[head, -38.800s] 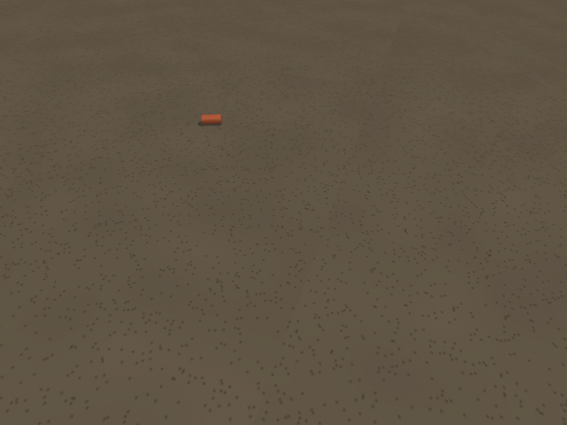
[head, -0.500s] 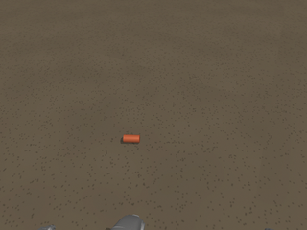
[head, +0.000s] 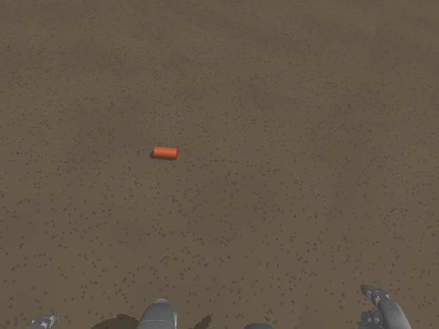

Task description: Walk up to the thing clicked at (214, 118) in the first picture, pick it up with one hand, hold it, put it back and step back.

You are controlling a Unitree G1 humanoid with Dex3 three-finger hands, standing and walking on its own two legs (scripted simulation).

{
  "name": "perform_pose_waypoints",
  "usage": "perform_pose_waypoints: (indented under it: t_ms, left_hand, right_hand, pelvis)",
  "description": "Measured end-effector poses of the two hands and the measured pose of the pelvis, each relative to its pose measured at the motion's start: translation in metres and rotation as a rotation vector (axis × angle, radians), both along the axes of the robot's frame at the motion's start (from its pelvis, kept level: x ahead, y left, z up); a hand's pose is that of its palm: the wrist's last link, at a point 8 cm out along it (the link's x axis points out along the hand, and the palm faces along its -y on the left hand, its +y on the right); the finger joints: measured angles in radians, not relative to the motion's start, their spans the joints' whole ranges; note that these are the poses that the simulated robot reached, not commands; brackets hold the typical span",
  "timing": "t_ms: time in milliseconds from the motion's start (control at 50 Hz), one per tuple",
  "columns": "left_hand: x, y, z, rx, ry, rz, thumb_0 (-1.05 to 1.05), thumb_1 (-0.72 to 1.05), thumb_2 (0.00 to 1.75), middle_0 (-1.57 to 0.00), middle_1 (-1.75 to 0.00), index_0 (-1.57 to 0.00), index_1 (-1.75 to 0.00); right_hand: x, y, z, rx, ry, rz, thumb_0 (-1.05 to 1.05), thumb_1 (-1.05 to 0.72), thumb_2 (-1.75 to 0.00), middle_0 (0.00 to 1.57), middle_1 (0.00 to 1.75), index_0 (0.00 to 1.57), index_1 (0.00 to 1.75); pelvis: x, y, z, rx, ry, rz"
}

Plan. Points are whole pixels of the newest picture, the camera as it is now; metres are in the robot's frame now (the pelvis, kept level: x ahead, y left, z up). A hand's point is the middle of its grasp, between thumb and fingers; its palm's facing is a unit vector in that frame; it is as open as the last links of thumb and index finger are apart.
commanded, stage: step back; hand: left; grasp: from above
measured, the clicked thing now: (166, 152) +0.96 +0.27 -0.72
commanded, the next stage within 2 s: stand in 1.22 s
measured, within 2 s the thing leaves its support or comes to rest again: neither
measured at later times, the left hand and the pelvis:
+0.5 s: hand out of the picture -0.04 +0.26 -0.13, palm faces +0.12 -0.91 -0.40, open 7.4 cm; pelvis -0.08 -0.03 +0.01, yaw +6 degrees
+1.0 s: hand out of the picture +0.01 +0.25 -0.14, palm faces +0.16 -0.91 -0.38, open 7.4 cm; pelvis -0.03 -0.02 +0.01, yaw +8 degrees
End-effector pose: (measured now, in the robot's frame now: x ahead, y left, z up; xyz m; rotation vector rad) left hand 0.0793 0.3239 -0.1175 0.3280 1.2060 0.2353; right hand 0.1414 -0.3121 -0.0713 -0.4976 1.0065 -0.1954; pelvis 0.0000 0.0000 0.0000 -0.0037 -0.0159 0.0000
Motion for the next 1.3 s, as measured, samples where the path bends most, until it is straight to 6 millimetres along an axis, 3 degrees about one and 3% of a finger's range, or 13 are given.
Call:
perform_pose_waypoints:
  t_ms: [80, 200, 340, 480, 620, 700, 820, 940, 1080, 1300]
  left_hand:
    - [-0.046, -0.025, 0.003, 0.012, 0.017, 0.012, 0.0, 0.91, 0.9, -0.2, -0.3, -0.2, -0.3]
    - [-0.103, -0.044, 0.027, 0.033, 0.029, 0.063, 0.0, 0.9, 0.9, -0.2, -0.3, -0.2, -0.3]
    - [-0.125, -0.031, 0.033, 0.064, -0.048, 0.096, 0.0, 0.9, 0.9, -0.2, -0.3, -0.2, -0.3]
    - [-0.138, -0.021, 0.024, 0.037, -0.019, 0.122, 0.0, 0.91, 0.9, -0.2, -0.3, -0.2, -0.3]
    - [-0.12, -0.033, 0.026, 0.018, -0.034, 0.096, 0.0, 0.91, 0.9, -0.2, -0.3, -0.2, -0.3]
    - [-0.108, -0.048, 0.025, 0.03, -0.06, 0.098, 0.0, 0.91, 0.9, -0.2, -0.3, -0.2, -0.3]
    - [-0.102, -0.061, 0.031, 0.019, -0.079, 0.122, 0.0, 0.9, 0.9, -0.2, -0.3, -0.2, -0.3]
    - [-0.095, -0.046, 0.027, 0.017, -0.056, 0.138, 0.0, 0.9, 0.9, -0.2, -0.3, -0.2, -0.3]
    - [-0.076, -0.022, 0.015, -0.002, -0.03, 0.153, 0.0, 0.91, 0.9, -0.2, -0.3, -0.2, -0.3]
    - [-0.046, -0.019, 0.021, -0.032, -0.05, 0.121, 0.0, 0.91, 0.9, -0.2, -0.3, -0.2, -0.3]
  right_hand:
    - [-0.023, -0.027, -0.017, 0.028, -0.023, -0.023, 0.0, -0.9, -0.9, 0.2, 0.3, 0.21, 0.3]
    - [-0.076, -0.036, -0.026, 0.085, 0.06, -0.054, 0.01, -0.9, -0.9, 0.2, 0.3, 0.2, 0.29]
    - [-0.133, -0.028, -0.043, 0.102, 0.221, -0.023, 0.01, -0.9, -0.9, 0.2, 0.3, 0.2, 0.29]
    - [-0.149, -0.01, -0.033, 0.128, 0.203, -0.023, 0.01, -0.9, -0.9, 0.2, 0.3, 0.2, 0.3]
    - [-0.137, -0.021, -0.024, 0.131, 0.17, -0.033, 0.01, -0.9, -0.9, 0.2, 0.3, 0.21, 0.3]
    - [-0.12, -0.035, -0.034, 0.131, 0.167, -0.041, 0.01, -0.9, -0.9, 0.2, 0.3, 0.21, 0.3]
    - [-0.087, -0.032, -0.034, 0.133, 0.161, -0.003, 0.01, -0.9, -0.9, 0.2, 0.3, 0.2, 0.29]
    - [-0.066, -0.019, -0.034, 0.123, 0.171, 0.026, 0.01, -0.9, -0.9, 0.2, 0.3, 0.2, 0.29]
    - [-0.055, 0.011, -0.032, 0.125, 0.179, 0.013, 0.01, -0.9, -0.9, 0.2, 0.3, 0.2, 0.29]
    - [-0.019, 0.037, -0.019, 0.16, 0.112, 0.033, 0.01, -0.9, -0.9, 0.2, 0.3, 0.2, 0.3]
  pelvis:
    - [-0.03, -0.019, -0.008, -0.038, -0.033, 0.014]
    - [-0.049, -0.031, 0.007, 0.033, -0.019, 0.024]
    - [-0.071, -0.032, 0.004, 0.001, -0.01, 0.096]
    - [-0.076, -0.025, 0.009, 0.031, -0.023, 0.106]
    - [-0.068, -0.036, 0.014, 0.016, -0.025, 0.099]
    - [-0.06, -0.046, 0.008, -0.017, -0.038, 0.107]
    - [-0.046, -0.047, 0.013, 0.005, -0.03, 0.122]
    - [-0.036, -0.034, 0.012, 0.004, -0.018, 0.141]
    - [-0.026, -0.016, 0.01, 0.009, -0.015, 0.123]
    - [-0.016, -0.007, 0.021, 0.0, -0.017, 0.118]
